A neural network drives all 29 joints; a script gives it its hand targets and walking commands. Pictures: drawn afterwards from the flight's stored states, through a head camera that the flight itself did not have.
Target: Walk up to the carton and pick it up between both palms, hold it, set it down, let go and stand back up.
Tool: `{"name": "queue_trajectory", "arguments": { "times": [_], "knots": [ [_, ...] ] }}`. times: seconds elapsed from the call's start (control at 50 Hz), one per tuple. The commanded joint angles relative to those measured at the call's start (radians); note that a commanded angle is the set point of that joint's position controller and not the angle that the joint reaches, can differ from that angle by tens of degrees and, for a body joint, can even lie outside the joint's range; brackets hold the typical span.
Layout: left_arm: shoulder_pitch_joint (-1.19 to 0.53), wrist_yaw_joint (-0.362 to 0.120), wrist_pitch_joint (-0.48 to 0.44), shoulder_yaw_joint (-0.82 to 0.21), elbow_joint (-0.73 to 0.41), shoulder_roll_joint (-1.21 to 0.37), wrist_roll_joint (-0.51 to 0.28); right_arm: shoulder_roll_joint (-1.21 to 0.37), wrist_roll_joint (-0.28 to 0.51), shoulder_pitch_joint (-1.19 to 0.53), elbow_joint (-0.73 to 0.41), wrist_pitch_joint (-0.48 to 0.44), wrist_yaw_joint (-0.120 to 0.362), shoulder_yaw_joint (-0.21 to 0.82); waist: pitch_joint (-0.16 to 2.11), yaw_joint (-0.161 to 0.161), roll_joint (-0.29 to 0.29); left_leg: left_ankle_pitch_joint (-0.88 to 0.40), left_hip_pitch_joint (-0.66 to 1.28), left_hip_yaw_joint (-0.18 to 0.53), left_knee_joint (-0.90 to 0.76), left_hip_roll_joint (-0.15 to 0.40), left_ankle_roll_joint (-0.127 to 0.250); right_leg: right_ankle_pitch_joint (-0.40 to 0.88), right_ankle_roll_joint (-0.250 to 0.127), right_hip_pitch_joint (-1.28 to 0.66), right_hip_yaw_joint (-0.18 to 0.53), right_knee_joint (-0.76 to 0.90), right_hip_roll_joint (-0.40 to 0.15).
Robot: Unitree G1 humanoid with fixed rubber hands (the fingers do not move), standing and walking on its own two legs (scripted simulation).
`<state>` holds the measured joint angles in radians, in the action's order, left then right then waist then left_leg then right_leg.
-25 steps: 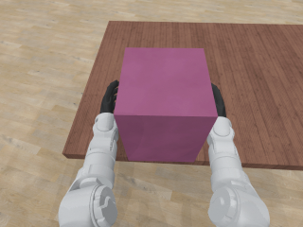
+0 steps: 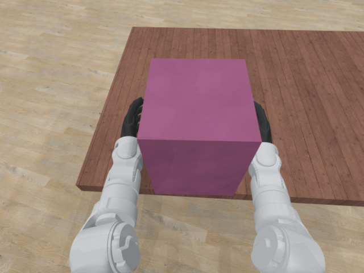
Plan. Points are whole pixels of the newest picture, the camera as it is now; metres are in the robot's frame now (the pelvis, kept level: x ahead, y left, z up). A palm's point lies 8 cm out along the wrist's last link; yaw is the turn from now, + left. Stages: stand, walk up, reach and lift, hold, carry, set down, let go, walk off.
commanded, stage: reach and lift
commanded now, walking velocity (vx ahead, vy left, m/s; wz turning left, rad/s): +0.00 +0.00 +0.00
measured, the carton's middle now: (195, 132) +0.43 -0.07 +0.04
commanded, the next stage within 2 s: none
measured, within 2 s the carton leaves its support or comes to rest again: leaves its support in 0.66 s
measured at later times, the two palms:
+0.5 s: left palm (125, 145) +0.40 +0.09 +0.06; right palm (259, 146) +0.37 -0.20 +0.06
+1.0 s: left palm (121, 124) +0.41 +0.09 +0.12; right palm (268, 128) +0.38 -0.20 +0.11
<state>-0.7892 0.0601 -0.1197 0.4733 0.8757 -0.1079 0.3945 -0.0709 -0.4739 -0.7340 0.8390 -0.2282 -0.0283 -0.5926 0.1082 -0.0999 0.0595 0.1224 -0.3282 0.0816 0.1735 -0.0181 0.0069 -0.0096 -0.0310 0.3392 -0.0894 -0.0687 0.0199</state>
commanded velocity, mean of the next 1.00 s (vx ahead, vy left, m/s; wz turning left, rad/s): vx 0.00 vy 0.00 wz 0.00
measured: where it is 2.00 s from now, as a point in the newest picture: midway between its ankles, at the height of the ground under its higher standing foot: outside the picture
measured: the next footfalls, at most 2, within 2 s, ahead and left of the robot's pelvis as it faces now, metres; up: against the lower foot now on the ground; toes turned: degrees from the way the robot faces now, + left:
none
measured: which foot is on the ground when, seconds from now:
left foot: down 0.00-1.00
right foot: down 0.00-1.00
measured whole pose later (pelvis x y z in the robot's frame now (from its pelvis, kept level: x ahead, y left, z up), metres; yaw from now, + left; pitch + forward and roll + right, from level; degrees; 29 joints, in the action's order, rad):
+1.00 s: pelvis -0.01 -0.01 +0.00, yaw +1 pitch +9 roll +0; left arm -0.81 0.12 0.04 0.30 0.90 -0.03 0.23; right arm 0.02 -0.18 -0.75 0.99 -0.18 -0.12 -0.36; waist 0.15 -0.09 0.02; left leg 0.14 -0.23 0.10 0.22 -0.01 -0.01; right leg -0.05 -0.04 0.24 -0.10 -0.14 0.03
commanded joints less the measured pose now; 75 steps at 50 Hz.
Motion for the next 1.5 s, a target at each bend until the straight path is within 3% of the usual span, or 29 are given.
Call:
{"name": "queue_trajectory", "arguments": {
  "times": [0.0, 0.06, 0.24, 0.36, 0.48, 0.64, 0.9, 1.06, 1.26, 1.48],
  "knots": [
    [-0.552, -0.09, -0.107, -0.294, -0.038, -0.531, 0.039, -0.525, -0.08, -0.57, -0.013, -0.18, 0.072, 0.332, 0.772, 0.002, -0.084, -0.436, -0.204, -0.022, -0.009, -0.001, 0.025, 0.883, 0.044, -0.815, 0.07, -0.243, -0.063],
    [-0.568, -0.093, -0.137, -0.293, -0.023, -0.534, 0.046, -0.517, -0.101, -0.582, 0.02, -0.23, 0.072, 0.327, 0.795, 0.007, -0.093, -0.442, -0.215, -0.022, -0.033, 0.003, 0.03, 0.894, 0.049, -0.821, 0.07, -0.238, -0.068],
    [-0.594, -0.064, -0.17, -0.321, -0.035, -0.534, 0.046, -0.432, -0.109, -0.637, 0.046, -0.275, 0.083, 0.285, 0.844, -0.004, -0.037, -0.422, 0.089, -0.007, -0.014, 0.02, -0.057, 0.588, 0.051, -0.512, 0.001, -0.158, -0.02],
    [-0.637, -0.044, -0.153, -0.374, -0.068, -0.535, 0.002, -0.403, -0.079, -0.674, 0.041, -0.253, 0.094, 0.299, 0.875, -0.013, -0.029, -0.352, 0.149, -0.01, 0.01, 0.017, -0.081, 0.452, 0.047, -0.402, -0.016, -0.153, -0.007],
    [-0.672, -0.038, -0.114, -0.433, -0.095, -0.544, -0.059, -0.399, -0.014, -0.711, 0.04, -0.212, 0.097, 0.353, 0.91, -0.023, -0.037, -0.32, 0.108, -0.013, 0.038, 0.006, -0.071, 0.456, 0.047, -0.429, -0.009, -0.187, -0.005],
    [-0.726, -0.044, -0.051, -0.487, -0.126, -0.546, -0.135, -0.426, 0.098, -0.769, 0.032, -0.15, 0.087, 0.454, 0.937, -0.018, -0.074, -0.302, -0.025, -0.013, 0.051, -0.013, -0.019, 0.582, 0.056, -0.611, 0.024, -0.26, -0.012],
    [-0.721, -0.076, 0.048, -0.466, -0.146, -0.509, -0.169, -0.453, 0.245, -0.827, -0.037, -0.035, 0.047, 0.561, 0.767, 0.009, -0.113, -0.313, -0.01, 0.003, 0.036, -0.019, 0.027, 0.757, 0.079, -0.794, 0.046, -0.275, -0.012],
    [-0.714, -0.096, 0.146, -0.461, -0.247, -0.49, -0.174, -0.403, 0.291, -0.809, -0.097, 0.053, 0.03, 0.555, 0.651, -0.014, -0.09, -0.315, 0.096, 0.003, 0.049, -0.024, 0.004, 0.65, 0.067, -0.764, 0.02, -0.228, 0.003],
    [-0.71, -0.102, 0.278, -0.545, -0.44, -0.504, -0.209, -0.319, 0.342, -0.817, -0.228, 0.114, 0.03, 0.558, 0.614, -0.053, -0.037, -0.271, 0.203, -0.005, 0.08, -0.019, -0.043, 0.414, 0.039, -0.657, -0.026, -0.176, 0.01],
    [-0.662, -0.104, 0.417, -0.556, -0.507, -0.461, -0.224, -0.278, 0.373, -0.861, -0.328, 0.189, 0.032, 0.567, 0.531, -0.024, -0.05, -0.108, 0.183, -0.018, 0.065, -0.006, -0.024, 0.218, 0.038, -0.607, -0.041, -0.164, 0.004]
  ]
}}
